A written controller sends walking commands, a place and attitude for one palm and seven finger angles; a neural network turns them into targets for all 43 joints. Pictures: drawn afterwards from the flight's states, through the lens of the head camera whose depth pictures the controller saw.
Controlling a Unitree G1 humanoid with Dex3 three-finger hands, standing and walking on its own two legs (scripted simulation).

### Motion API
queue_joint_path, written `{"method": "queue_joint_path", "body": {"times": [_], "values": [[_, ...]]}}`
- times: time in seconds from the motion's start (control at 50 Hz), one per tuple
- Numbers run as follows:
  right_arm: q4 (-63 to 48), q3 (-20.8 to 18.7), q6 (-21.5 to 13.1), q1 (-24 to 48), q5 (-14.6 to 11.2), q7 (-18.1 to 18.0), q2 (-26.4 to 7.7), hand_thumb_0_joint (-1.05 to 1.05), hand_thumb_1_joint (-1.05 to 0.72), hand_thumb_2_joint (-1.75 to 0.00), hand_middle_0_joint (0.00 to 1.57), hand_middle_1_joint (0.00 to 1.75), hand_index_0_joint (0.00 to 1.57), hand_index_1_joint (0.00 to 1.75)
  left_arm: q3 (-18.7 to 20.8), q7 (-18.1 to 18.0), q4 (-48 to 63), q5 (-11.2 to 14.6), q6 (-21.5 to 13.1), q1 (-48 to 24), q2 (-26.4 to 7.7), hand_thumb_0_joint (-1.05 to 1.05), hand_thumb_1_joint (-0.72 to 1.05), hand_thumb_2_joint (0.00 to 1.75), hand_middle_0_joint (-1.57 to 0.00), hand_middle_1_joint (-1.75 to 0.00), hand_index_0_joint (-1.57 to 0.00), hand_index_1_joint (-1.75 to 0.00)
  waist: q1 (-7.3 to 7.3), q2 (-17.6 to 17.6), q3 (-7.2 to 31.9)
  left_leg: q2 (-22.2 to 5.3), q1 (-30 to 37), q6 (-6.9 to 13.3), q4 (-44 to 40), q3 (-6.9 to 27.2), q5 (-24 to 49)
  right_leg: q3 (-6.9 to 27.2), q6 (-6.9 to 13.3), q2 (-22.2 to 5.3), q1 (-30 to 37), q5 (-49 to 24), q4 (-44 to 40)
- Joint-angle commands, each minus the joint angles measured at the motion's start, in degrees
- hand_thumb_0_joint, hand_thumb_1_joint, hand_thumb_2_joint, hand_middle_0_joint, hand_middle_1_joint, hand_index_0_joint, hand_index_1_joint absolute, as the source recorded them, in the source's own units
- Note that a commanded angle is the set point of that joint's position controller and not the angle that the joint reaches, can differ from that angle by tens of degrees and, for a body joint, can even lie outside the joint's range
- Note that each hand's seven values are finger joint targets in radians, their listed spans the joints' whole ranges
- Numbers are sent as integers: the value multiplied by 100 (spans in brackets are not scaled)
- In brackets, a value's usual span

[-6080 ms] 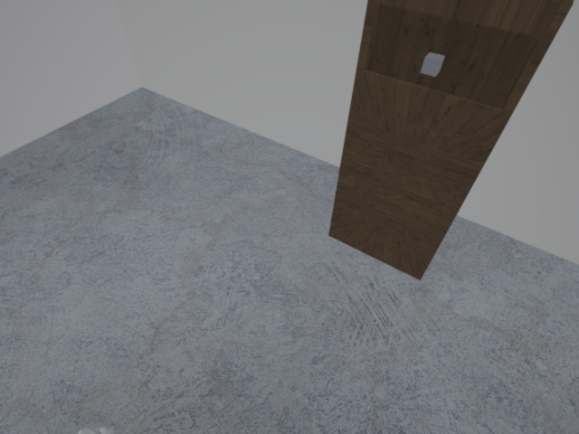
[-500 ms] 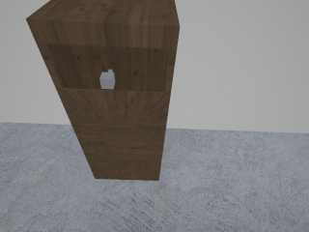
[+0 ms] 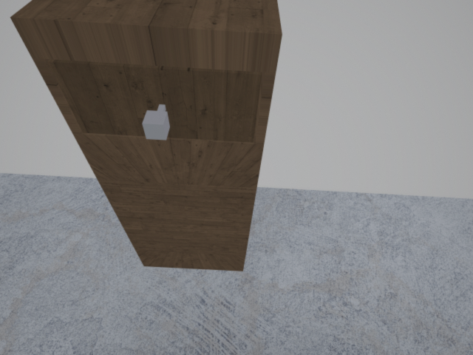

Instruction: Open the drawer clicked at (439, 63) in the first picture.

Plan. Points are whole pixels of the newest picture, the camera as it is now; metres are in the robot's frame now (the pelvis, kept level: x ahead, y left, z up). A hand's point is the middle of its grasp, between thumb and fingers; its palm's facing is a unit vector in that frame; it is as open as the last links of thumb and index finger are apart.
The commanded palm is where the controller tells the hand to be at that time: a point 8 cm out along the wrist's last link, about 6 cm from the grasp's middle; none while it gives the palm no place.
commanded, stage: come to a stop and stand still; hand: left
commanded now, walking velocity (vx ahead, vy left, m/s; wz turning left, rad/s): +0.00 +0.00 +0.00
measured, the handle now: (158, 118) +0.51 +0.20 +0.10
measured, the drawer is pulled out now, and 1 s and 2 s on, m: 0.00 0.00 0.00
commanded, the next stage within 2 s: look again from close up in 0.68 s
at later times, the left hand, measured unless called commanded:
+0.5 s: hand out of the picture -0.04 +0.18 -0.17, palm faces +0.04 -0.98 -0.19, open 7.3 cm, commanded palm none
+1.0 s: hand out of the picture -0.10 +0.16 -0.18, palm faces +0.05 -0.98 -0.17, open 7.4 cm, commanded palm none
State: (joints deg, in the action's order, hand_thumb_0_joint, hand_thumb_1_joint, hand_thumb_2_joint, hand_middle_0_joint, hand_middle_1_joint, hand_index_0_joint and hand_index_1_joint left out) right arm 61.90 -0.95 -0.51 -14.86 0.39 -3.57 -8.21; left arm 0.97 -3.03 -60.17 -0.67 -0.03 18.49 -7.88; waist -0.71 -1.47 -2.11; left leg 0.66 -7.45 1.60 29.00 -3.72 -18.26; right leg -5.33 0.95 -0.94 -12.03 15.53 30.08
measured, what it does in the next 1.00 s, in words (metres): shifts its weight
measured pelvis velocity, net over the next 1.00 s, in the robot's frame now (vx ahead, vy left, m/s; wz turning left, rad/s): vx -0.06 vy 0.01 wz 0.01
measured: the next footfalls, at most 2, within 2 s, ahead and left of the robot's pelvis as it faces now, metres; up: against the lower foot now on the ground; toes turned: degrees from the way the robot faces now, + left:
none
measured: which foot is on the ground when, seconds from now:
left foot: down 0.00-1.00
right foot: down 0.00-1.00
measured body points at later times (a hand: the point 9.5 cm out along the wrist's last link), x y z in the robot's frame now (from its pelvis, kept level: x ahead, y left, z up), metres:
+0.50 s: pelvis -0.05 +0.01 +0.00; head -0.06 +0.02 +0.45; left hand -0.04 +0.23 -0.16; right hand -0.06 -0.21 -0.15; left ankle -0.08 +0.09 -0.74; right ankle -0.04 -0.10 -0.74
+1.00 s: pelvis -0.06 +0.01 -0.01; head -0.07 +0.00 +0.44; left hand -0.10 +0.22 -0.16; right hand -0.07 -0.20 -0.17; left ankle -0.08 +0.09 -0.74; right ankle -0.04 -0.10 -0.74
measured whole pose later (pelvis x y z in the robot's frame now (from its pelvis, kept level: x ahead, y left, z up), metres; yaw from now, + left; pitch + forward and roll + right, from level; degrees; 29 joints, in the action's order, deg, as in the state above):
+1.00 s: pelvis -0.06 +0.01 -0.01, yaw +1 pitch -1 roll +0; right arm 61.5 1.1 -1.1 -19.5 1.1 -2.0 -7.7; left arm -1.1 -2.1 -65.1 -0.8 -1.3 20.6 -5.8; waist 0.0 1.7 0.0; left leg 1.9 -10.5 3.4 29.3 -3.7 -17.9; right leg -5.3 0.3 -2.2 -14.5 13.7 29.5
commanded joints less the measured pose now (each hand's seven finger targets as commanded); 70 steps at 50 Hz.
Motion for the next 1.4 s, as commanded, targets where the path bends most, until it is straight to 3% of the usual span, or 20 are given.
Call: {"method": "queue_joint_path", "body": {"times": [0.0,0.04,0.08,0.12,0.24,0.32,0.56,0.74,0.76,0.78,0.8,0.82,0.88,0.98,1.14,1.34,1.38], "values": [[-219,-61,-44,-519,3,40,-423,0,-90,-90,20,30,20,30,70,-18,294,-14,-29,308,-510,0,90,90,-20,-30,-20,-30,68,102,299,-795,-107,98,-375,491,3192,629,138,-714,409,-2857,-85],[-229,-27,-70,-480,22,39,-479,0,-90,-90,20,30,20,30,48,-10,336,-1,-42,319,-514,0,90,90,-20,-30,-20,-30,31,137,369,-795,-9,112,-396,566,3405,655,160,-691,435,-2806,-119],[-206,-38,-82,-495,23,26,-589,0,-90,-90,20,30,20,30,69,-12,362,16,-50,222,-594,0,90,90,-20,-30,-20,-30,47,145,595,-811,190,109,-301,543,4164,575,156,-662,547,-3081,55],[-178,-22,-90,-337,19,47,-603,0,-90,-90,20,30,20,30,37,5,384,16,-11,39,-568,0,90,90,-20,-30,-20,-30,22,294,347,-844,84,168,-561,616,3620,547,71,-574,416,-2113,-167],[-52,80,-115,-224,29,116,-567,0,-90,-90,20,30,20,30,-27,60,265,11,-23,-44,-576,0,90,90,-20,-30,-20,-30,-9,12,-177,-748,-374,119,-1095,700,1693,646,84,-606,433,-1284,-707],[34,127,-122,-283,35,148,-548,0,-90,-90,20,30,20,30,-46,78,186,10,-19,-19,-561,0,90,90,-20,-30,-20,-30,-33,230,-415,-723,-642,116,-1404,779,865,634,69,-569,413,-710,-936],[269,165,-112,-673,8,163,-422,0,-90,-90,20,30,20,30,-125,82,-90,21,-93,394,-418,0,90,90,-20,-30,-20,-30,-7,167,-499,-641,-806,100,-1491,752,99,660,94,-563,308,-395,-1116],[370,165,-128,-928,-4,137,-224,0,-90,-90,20,30,20,30,-153,54,-291,9,-130,715,-210,0,90,90,-20,-30,-20,-30,12,175,-426,-628,-783,110,-1371,697,185,660,119,-553,246,-460,-1049],[-122,177,-207,-44,-43,228,-534,0,-90,-90,20,30,20,30,-188,-132,-489,-75,-268,840,-538,0,90,90,-20,-30,-20,-30,-216,550,-678,-668,-1107,-125,-284,350,991,735,130,-817,-114,-1802,-725],[-247,136,-111,-524,-1,212,-253,0,-90,-90,20,30,20,30,-125,-83,-350,-10,-250,747,-665,0,90,90,-20,-30,-20,-30,140,736,-205,-374,-823,-114,-437,525,65,965,244,-864,-160,-249,-867],[-205,167,-77,-625,51,259,-267,0,-90,-90,20,30,20,30,-94,-38,-289,-9,-277,591,-753,0,90,90,-20,-30,-20,-30,118,691,-118,-363,-836,-75,-338,496,22,882,263,-764,-283,359,-807],[-284,146,-97,-783,61,246,-263,0,-90,-90,20,30,20,30,-104,3,-243,-15,-256,536,-602,0,90,90,-20,-30,-20,-30,177,668,13,-446,-836,18,-479,610,-43,820,262,-678,-355,632,-691],[-321,144,-162,-853,31,196,-320,0,-90,-90,20,30,20,30,-159,63,-297,-17,-227,530,-272,0,90,90,-20,-30,-20,-30,116,389,-129,-648,-1060,172,-847,900,246,594,199,-477,-129,-99,-478],[-252,162,-182,-842,23,184,-385,0,-90,-90,20,30,20,30,-167,85,-325,2,-201,476,-246,0,90,90,-20,-30,-20,-30,67,-1,-501,-606,-1114,183,-1068,838,311,611,158,-509,-63,-360,-581],[-73,184,-216,-818,46,172,-419,0,-90,-90,20,30,20,30,-102,83,-245,10,-192,324,-375,0,90,90,-20,-30,-20,-30,42,126,-393,-605,-822,144,-1138,714,933,632,140,-555,151,-796,-631],[124,188,-185,-740,43,166,-408,0,-90,-90,20,30,20,30,-93,89,-246,21,-178,232,-421,0,90,90,-20,-30,-20,-30,40,144,-302,-616,-641,107,-1148,638,967,662,146,-578,273,-909,-748],[179,183,-175,-798,63,164,-422,0,-90,-90,20,30,20,30,-74,109,-287,7,-165,279,-413,0,90,90,-20,-30,-20,-30,44,95,-216,-618,-606,134,-1092,629,420,632,176,-529,283,-367,-667]]}}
